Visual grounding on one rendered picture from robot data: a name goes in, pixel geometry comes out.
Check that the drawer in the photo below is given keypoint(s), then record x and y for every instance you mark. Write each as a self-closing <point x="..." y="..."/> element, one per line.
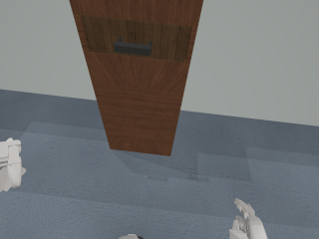
<point x="169" y="41"/>

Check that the handle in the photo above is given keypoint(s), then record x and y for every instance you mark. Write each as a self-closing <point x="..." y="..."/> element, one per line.
<point x="132" y="48"/>

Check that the robot right hand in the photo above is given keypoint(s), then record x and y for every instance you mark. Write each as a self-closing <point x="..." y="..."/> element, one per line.
<point x="252" y="227"/>

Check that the cabinet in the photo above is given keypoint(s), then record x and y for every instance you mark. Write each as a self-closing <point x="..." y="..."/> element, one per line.
<point x="139" y="99"/>

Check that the robot left hand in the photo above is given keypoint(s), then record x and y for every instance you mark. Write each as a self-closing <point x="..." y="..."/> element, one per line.
<point x="12" y="171"/>

